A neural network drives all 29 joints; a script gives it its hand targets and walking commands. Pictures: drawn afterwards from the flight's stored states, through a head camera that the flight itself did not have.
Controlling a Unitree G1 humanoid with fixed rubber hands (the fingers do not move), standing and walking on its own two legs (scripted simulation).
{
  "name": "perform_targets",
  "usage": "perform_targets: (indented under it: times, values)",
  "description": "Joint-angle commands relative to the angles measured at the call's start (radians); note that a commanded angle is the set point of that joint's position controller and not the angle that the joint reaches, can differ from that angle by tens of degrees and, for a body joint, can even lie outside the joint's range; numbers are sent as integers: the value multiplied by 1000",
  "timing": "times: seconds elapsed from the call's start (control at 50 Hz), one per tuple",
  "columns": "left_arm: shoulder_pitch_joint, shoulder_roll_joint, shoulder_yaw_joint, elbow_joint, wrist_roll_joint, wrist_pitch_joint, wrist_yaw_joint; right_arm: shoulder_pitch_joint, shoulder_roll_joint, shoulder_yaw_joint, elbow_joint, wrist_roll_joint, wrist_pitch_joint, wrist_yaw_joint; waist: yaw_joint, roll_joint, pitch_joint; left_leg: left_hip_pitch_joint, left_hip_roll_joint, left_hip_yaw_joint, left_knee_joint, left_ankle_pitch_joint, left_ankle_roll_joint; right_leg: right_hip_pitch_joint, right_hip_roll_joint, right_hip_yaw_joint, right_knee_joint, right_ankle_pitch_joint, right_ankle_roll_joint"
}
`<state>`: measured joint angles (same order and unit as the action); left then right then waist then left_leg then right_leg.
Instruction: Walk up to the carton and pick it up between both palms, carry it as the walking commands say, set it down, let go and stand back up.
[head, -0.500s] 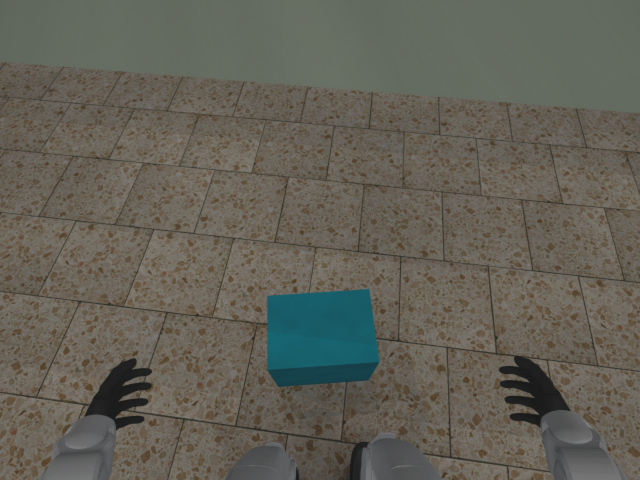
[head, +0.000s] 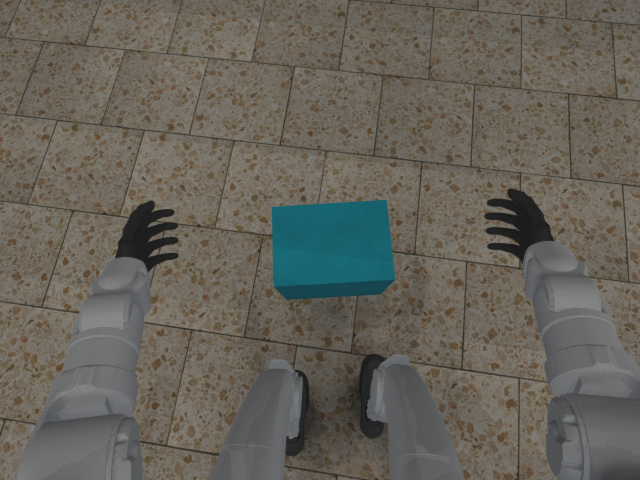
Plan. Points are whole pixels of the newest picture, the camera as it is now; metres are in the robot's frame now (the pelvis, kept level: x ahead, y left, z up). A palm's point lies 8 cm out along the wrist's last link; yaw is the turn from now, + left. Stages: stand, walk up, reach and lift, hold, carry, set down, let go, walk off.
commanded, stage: reach and lift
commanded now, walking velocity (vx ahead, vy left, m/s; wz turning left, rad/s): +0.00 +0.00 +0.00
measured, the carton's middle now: (331, 254) +0.48 +0.02 -0.57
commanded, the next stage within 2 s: none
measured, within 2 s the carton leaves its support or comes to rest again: neither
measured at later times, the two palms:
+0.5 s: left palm (178, 187) +0.47 +0.25 -0.13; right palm (474, 173) +0.51 -0.19 -0.14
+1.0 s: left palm (209, 210) +0.48 +0.24 -0.25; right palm (455, 201) +0.51 -0.20 -0.26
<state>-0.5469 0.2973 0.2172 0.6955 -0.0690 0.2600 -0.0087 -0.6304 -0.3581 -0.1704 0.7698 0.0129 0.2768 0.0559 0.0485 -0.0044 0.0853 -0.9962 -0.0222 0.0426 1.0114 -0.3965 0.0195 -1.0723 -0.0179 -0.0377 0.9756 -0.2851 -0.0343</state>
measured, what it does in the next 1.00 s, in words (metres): lowers itself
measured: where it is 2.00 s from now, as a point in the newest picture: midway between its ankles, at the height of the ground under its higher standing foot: (332, 419)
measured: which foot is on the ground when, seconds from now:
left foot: down 0.00-1.00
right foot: down 0.00-1.00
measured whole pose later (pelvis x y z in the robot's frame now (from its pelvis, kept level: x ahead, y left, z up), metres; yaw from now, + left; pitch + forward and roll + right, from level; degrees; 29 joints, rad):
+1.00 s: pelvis -0.03 +0.01 -0.15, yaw +1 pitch +47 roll +1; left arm -1.13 0.32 0.29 0.89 -0.11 0.17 0.02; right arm -1.23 -0.41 -0.28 1.02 0.05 0.16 0.04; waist 0.05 -0.01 -0.03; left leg -1.87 -0.01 0.06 1.58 -0.53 0.04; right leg -1.95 -0.03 -0.03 1.51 -0.38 -0.03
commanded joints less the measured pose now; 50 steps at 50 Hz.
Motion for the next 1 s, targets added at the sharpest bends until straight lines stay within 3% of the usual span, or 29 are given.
perform_targets:
  times: [0.0,0.3,0.4,0.52,0.64,0.8,0.98]
  values:
    - [-252,145,46,-63,-4,-27,-1,-282,-153,-36,-62,1,-25,-10,5,-20,-681,10,-1,-34,-136,117,-58,497,23,79,-27,116,20]
    - [-632,194,152,95,-2,-114,-36,-683,-104,-76,59,15,-83,-47,42,-83,-980,-364,-20,-8,-40,120,-41,569,9,158,86,329,21]
    - [-683,195,157,136,0,-133,-47,-730,-93,-106,92,-11,-95,-48,36,-84,-1083,-419,-24,-1,-17,189,-42,577,19,162,120,433,20]
    - [-639,180,154,97,5,-154,-43,-685,-86,-145,69,-42,-130,-42,20,-64,-1169,-414,-30,-17,12,334,-47,514,33,145,162,567,14]
    - [-648,161,145,56,4,-159,-34,-695,-94,-153,53,-31,-150,-19,18,-36,-1119,-433,-28,-35,66,354,-52,323,42,128,212,496,5]
    - [-720,134,117,103,-6,-131,-8,-769,-144,-158,154,-8,-147,1,7,-20,-1059,-467,-24,-47,236,264,-63,-16,61,82,370,255,0]
    - [-826,183,73,76,-53,-106,43,-881,-217,-107,133,58,-132,-28,20,-39,-1228,-504,-22,-34,440,213,-63,-118,66,53,573,175,3]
